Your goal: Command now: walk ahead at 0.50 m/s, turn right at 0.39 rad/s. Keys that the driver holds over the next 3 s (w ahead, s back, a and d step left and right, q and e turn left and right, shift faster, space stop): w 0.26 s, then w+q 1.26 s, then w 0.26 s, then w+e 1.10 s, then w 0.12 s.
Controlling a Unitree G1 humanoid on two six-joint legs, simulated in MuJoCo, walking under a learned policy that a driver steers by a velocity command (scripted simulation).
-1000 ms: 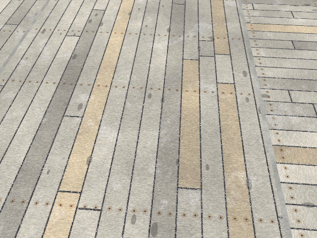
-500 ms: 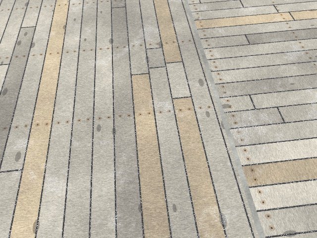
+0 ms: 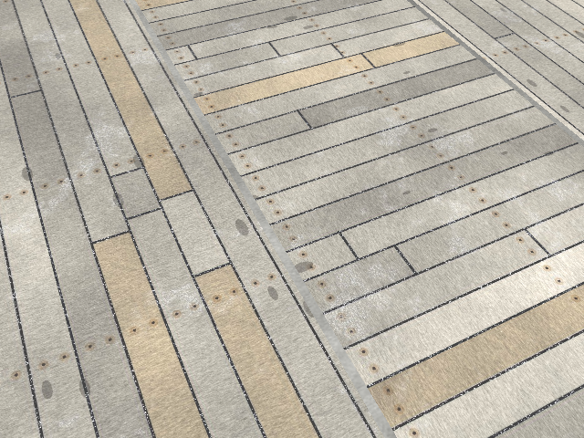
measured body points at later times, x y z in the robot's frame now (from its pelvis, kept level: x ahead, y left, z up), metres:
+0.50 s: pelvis +0.25 -0.07 +0.00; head +0.28 -0.08 +0.45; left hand +0.36 +0.20 -0.10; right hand +0.34 -0.35 -0.13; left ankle +0.25 +0.09 -0.65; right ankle +0.27 -0.16 -0.74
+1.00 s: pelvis +0.51 +0.02 -0.01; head +0.55 +0.04 +0.44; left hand +0.55 +0.32 -0.12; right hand +0.71 -0.21 -0.11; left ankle +0.54 +0.10 -0.74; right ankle +0.47 -0.16 -0.64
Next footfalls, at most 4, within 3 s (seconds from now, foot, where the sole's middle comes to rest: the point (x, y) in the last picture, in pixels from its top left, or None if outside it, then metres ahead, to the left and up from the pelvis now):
0.30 right None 0.31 -0.17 -0.78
0.86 left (242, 402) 0.58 0.11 -0.78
1.34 right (276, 282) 0.91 0.02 -0.78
1.84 left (135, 270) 0.95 0.41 -0.78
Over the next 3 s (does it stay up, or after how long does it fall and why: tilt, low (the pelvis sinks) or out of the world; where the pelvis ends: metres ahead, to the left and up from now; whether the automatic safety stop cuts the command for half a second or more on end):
stays up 1.46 0.53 -0.01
